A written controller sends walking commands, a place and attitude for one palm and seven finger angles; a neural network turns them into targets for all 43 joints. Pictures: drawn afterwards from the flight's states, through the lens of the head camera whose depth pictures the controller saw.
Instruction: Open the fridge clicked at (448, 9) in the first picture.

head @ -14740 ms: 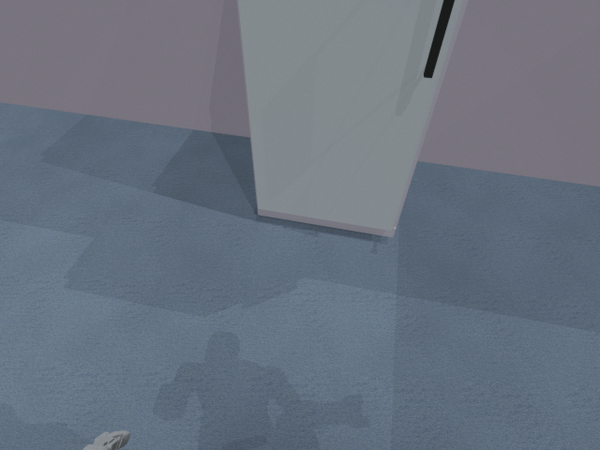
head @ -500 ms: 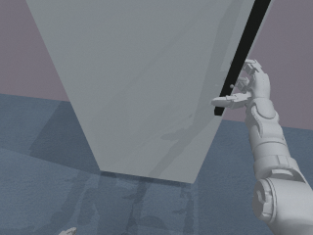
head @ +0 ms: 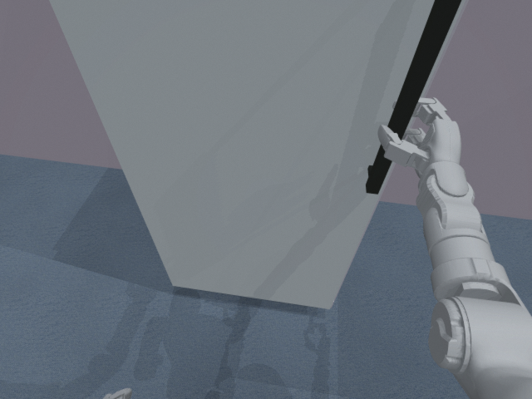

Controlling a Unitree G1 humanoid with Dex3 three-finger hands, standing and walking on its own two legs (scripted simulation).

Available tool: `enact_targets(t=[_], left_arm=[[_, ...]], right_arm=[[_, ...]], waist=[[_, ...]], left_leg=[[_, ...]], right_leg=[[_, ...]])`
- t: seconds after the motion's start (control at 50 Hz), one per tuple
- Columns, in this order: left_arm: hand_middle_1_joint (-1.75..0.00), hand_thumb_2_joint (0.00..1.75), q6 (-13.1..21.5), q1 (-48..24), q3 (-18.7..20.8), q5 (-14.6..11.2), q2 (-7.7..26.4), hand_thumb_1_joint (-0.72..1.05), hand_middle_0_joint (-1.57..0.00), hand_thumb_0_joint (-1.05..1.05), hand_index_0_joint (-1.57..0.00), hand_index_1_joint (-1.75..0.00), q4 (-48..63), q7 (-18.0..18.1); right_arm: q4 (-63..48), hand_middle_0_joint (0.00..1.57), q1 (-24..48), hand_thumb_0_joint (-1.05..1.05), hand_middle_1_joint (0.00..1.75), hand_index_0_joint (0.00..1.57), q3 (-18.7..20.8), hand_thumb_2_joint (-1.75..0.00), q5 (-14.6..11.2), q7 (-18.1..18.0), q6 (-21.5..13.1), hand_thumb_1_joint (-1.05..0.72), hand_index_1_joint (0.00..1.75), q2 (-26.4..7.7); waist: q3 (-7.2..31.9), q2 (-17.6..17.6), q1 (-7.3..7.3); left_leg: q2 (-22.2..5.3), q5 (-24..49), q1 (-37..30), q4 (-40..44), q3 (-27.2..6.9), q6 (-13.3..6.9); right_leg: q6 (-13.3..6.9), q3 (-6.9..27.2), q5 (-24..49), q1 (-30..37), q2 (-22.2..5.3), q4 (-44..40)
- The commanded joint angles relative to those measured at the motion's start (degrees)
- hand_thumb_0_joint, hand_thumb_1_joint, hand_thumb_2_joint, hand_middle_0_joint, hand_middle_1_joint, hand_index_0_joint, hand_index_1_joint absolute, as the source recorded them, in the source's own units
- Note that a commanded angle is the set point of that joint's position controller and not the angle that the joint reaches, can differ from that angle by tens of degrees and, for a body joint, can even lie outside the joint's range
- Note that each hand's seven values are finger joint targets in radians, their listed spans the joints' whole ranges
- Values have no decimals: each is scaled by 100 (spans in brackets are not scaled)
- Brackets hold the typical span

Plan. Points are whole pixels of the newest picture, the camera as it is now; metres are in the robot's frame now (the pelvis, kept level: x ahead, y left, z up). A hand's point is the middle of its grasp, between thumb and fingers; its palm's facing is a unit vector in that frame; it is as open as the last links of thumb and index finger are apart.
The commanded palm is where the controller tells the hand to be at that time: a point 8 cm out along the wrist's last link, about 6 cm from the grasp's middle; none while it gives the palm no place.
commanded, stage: grip the handle and tug to test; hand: right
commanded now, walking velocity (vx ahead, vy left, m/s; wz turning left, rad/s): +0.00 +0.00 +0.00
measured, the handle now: (409, 81) +0.52 -0.13 +0.24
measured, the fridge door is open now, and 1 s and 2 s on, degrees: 0 0 24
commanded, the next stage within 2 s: pull the door a little, standing still in 0.82 s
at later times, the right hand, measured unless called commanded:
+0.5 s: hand (393, 142) +0.47 -0.12 +0.17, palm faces +0.05 +1.00 +0.02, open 7.0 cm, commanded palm +0.44 -0.17 +0.17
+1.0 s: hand (392, 143) +0.46 -0.12 +0.17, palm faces +0.04 +1.00 +0.02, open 6.9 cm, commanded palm +0.43 -0.17 +0.17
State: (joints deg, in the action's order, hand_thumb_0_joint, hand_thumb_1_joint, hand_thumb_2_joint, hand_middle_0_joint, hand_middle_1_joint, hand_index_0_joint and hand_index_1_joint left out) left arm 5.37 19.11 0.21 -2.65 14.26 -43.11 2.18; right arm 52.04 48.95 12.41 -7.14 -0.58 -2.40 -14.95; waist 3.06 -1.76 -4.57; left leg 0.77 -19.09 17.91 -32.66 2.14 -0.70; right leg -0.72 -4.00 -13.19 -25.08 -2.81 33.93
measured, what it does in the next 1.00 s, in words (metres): stands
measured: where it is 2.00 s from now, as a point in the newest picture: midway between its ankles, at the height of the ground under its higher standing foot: outside the picture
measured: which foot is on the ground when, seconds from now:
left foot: down 0.00-1.00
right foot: down 0.00-1.00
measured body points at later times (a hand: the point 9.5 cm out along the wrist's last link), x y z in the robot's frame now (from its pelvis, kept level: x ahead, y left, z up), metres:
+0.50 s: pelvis +0.00 +0.01 +0.00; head +0.02 +0.01 +0.45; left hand +0.07 +0.27 -0.12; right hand +0.46 -0.18 +0.17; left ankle -0.03 +0.11 -0.73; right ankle +0.04 -0.11 -0.73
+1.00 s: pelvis +0.02 +0.01 +0.00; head +0.03 +0.01 +0.45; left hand +0.11 +0.27 -0.11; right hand +0.45 -0.17 +0.17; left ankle -0.03 +0.11 -0.73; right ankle +0.04 -0.11 -0.73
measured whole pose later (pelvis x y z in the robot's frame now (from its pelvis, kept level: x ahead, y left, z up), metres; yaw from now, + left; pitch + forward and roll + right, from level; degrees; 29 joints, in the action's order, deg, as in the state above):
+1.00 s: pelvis +0.02 +0.01 +0.00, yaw +1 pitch +4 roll +0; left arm 3.5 17.7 0.3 -3.3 14.1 -40.7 2.5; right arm 39.7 40.2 12.3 -7.9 0.6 2.4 -13.3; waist 3.9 -1.6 -3.6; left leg 1.1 -19.6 14.0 -30.1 1.2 -1.0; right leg -0.2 -4.7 -14.2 -21.0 -3.0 31.7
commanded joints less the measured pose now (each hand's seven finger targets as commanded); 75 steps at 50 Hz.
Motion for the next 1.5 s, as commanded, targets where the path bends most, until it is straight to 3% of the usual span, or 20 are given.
enact_targets(t=[0.0,0.04,0.08,0.14,0.22,0.26,0.28,0.4,0.44,0.6,0.74,0.8,0.88,0.9,0.92,0.96,1.06,1.14,1.3,1.48], left_arm=[[-30,90,272,-12,292,-9,834,90,-20,0,-20,-30,626,63],[-30,90,247,6,288,-7,859,90,-20,0,-20,-30,616,85],[-30,90,262,-24,279,-21,813,90,-20,0,-20,-30,611,76],[-30,90,244,32,286,1,865,90,-20,0,-20,-30,563,94],[-30,90,238,4,259,-13,818,90,-20,0,-20,-30,571,97],[-30,90,217,21,256,-1,857,90,-20,0,-20,-30,571,110],[-30,90,212,-1,249,-13,825,90,-20,0,-20,-30,601,109],[-30,90,238,45,242,-6,834,90,-20,0,-20,-30,567,102],[-30,90,234,68,239,0,862,90,-20,0,-20,-30,586,91],[-30,90,269,-35,256,-32,806,90,-20,0,-20,-30,712,53],[-30,90,213,-118,271,-39,837,90,-20,0,-20,-30,850,55],[-30,90,177,-264,271,-75,768,90,-20,0,-20,-30,953,58],[-30,90,124,-351,287,-81,761,90,-20,0,-20,-30,1013,70],[-30,90,113,-395,280,-84,752,90,-20,0,-20,-30,1037,68],[-30,90,76,-339,277,-72,805,90,-20,0,-20,-30,961,94],[-30,90,19,-341,262,-71,786,90,-20,0,-20,-30,885,129],[-30,90,-30,-431,278,-49,727,90,-20,0,-20,-30,990,112],[-30,90,-79,-540,287,-49,735,90,-20,0,-20,-30,1130,88],[-30,90,-178,-1003,226,-98,615,90,-20,0,-20,-30,1538,54],[-30,90,-355,-1729,51,-77,399,90,-20,0,-20,-30,2062,-59]], right_arm=[[-1510,45,3037,0,140,45,-6,-90,-32,83,-470,-90,140,-872],[-1381,45,2891,0,140,45,38,-90,-19,92,-439,-90,140,-946],[-1456,45,3139,0,140,45,-133,-90,-34,81,-421,-90,140,-734],[-1258,45,3001,0,140,45,191,-90,-10,50,-403,-90,140,-1110],[-1102,45,3050,0,140,45,125,-90,-23,116,-403,-90,140,-1038],[-1045,45,3081,0,140,45,350,-90,-11,130,-440,-90,140,-1361],[-1060,45,3100,0,140,45,171,-90,-17,156,-444,-90,140,-1143],[-734,45,3311,0,140,45,156,-90,-17,168,-512,-90,140,-1133],[-674,45,3210,0,140,45,210,-90,-10,174,-544,-90,140,-1212],[-1114,45,2852,0,140,45,-127,-90,-44,183,-521,-90,140,-738],[-1602,45,1947,0,140,45,185,-90,-91,207,-311,-90,140,-976],[-2112,45,1722,0,140,45,-22,-90,-126,239,-194,-90,140,-711],[-2536,45,1251,0,140,45,74,-90,-143,190,7,-90,140,-743],[-2630,45,1213,0,140,45,-7,-90,-161,196,75,-90,140,-621],[-2618,45,1529,0,140,45,240,-90,-136,158,113,-90,140,-998],[-2528,45,2076,0,140,45,44,-90,-85,133,209,-90,140,-885],[-2909,45,1317,0,140,45,74,-90,-91,96,343,-90,140,-701],[-3215,45,438,0,140,45,23,-90,-178,152,478,-90,140,-499],[-5030,45,-1193,0,140,45,-41,-90,-280,279,811,-90,140,-343],[-7840,45,-4548,0,140,45,-369,-90,-398,252,1505,-90,140,81]], waist=[[1975,75,-21],[1855,283,-24],[1791,155,-82],[1739,328,-14],[1713,260,-45],[1751,311,-19],[1766,267,-44],[1612,328,-142],[1632,348,-94],[1840,260,-41],[1959,339,244],[1966,244,256],[1935,325,356],[1878,300,341],[1846,407,282],[1631,391,114],[2147,-52,364],[2214,446,494],[2228,229,781],[1563,328,964]], left_leg=[[239,1856,217,491,-74,-16],[241,1836,146,527,-77,-4],[229,1815,249,548,-88,10],[221,1836,151,566,-117,14],[195,1884,149,573,-147,36],[167,1918,51,563,-180,44],[170,1937,50,554,-174,39],[169,1625,321,583,-173,64],[165,1589,270,572,-187,58],[201,1742,235,510,-119,38],[213,2258,-230,481,-113,13],[211,2545,-358,492,-101,19],[222,2849,-530,500,-76,12],[221,2930,-514,520,-81,22],[214,2994,-515,537,-95,32],[199,2942,-360,587,-124,59],[169,3357,-644,484,-98,-2],[171,3831,-1005,480,-53,31],[74,4749,-1604,525,-69,85],[-3,4732,-1714,592,36,149]], right_leg=[[-74,401,1253,1862,194,-197],[-96,387,1183,1728,203,-219],[-99,381,1125,1766,213,-228],[-121,361,1081,1603,233,-212],[-125,326,1005,1528,265,-211],[-135,333,986,1424,266,-227],[-133,321,989,1465,284,-217],[-133,356,741,1384,266,-169],[-138,362,711,1333,279,-174],[-126,364,900,1567,260,-171],[-136,305,1335,1597,271,-211],[-133,244,1544,1734,269,-247],[-137,227,1866,1842,248,-273],[-140,210,1918,1871,250,-284],[-146,227,1932,1844,242,-279],[-160,228,1858,1823,251,-269],[-114,223,2500,2191,265,-224],[-120,201,2845,2196,251,-272],[-113,70,3489,2445,220,-440],[-96,42,3085,2191,215,-643]])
